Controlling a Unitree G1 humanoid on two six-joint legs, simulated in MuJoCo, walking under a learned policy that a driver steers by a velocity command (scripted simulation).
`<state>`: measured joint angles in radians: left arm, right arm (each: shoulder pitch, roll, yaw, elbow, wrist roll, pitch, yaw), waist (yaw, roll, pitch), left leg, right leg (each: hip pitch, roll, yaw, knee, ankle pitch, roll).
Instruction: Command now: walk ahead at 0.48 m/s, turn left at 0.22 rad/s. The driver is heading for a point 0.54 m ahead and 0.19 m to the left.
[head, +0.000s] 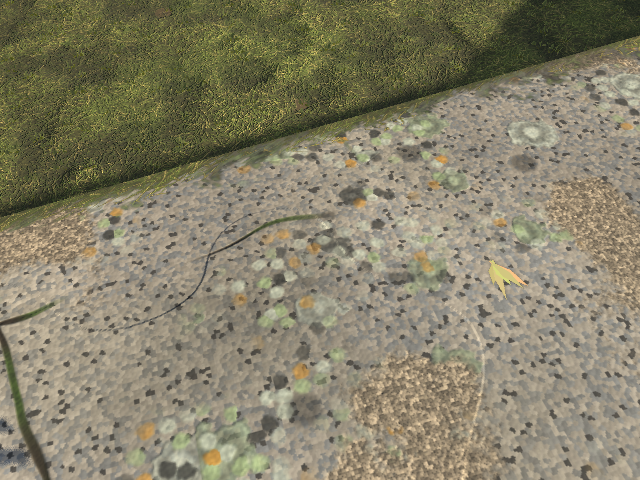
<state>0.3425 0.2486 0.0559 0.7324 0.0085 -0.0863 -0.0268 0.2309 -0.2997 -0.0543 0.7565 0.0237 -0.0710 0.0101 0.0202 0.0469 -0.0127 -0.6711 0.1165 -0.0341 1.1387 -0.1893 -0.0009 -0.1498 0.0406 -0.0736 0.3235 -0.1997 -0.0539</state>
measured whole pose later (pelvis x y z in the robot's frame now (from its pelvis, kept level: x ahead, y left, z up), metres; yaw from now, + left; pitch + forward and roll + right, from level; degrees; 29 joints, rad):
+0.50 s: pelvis +0.30 +0.07 -0.01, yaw +16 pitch +2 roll +0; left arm 0.19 0.30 0.04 0.66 0.01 -0.10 0.01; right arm 0.28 -0.29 -0.06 0.69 0.01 -0.05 0.02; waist -0.02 -0.02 0.04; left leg -0.31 -0.12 -0.04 0.43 -0.16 0.11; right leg -0.59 -0.10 0.08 1.15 -0.32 0.04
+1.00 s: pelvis +0.51 +0.08 -0.01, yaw +24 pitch +1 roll +0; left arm 0.15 0.21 0.02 0.73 0.02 -0.03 -0.01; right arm 0.21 -0.27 -0.04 0.73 0.00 0.04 -0.03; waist 0.01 0.02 0.04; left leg -0.38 0.03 -0.07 0.77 -0.41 -0.06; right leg -0.38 0.03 -0.01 0.48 -0.11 -0.04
